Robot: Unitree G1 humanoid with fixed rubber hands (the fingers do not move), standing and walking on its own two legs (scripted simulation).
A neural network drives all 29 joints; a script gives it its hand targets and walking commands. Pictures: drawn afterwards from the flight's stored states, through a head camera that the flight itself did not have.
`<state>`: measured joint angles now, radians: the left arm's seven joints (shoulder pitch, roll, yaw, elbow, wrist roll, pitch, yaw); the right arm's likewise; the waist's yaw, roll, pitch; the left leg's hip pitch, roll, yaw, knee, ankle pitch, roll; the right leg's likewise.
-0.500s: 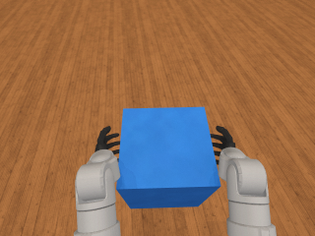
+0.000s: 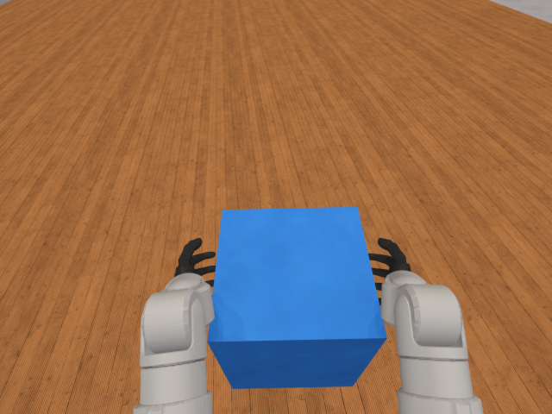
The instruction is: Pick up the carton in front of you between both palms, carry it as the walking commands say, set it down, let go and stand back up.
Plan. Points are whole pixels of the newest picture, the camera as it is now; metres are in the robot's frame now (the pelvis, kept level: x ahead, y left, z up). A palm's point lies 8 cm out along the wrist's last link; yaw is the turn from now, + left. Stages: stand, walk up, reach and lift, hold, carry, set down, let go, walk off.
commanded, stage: carry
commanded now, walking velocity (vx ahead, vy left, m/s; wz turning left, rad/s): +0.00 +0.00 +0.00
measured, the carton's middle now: (291, 303) +0.33 +0.00 -0.01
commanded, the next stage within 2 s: hold in 1.20 s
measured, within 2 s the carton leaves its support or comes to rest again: neither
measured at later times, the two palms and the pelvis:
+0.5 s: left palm (189, 326) +0.25 +0.14 +0.07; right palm (406, 326) +0.25 -0.14 +0.07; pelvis -0.04 +0.00 +0.00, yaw +0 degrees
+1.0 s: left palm (182, 345) +0.24 +0.15 +0.05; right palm (404, 344) +0.23 -0.14 +0.04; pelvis -0.06 +0.00 +0.00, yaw +0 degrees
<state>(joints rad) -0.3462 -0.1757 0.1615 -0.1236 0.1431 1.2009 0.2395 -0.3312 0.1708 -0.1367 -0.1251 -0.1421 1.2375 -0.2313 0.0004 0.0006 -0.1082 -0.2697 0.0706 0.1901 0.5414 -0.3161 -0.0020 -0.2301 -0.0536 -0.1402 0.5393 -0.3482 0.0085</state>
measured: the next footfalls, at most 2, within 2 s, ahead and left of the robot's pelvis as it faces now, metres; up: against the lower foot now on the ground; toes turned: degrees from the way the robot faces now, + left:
none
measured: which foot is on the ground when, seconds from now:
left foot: down 0.00-1.00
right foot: down 0.00-1.00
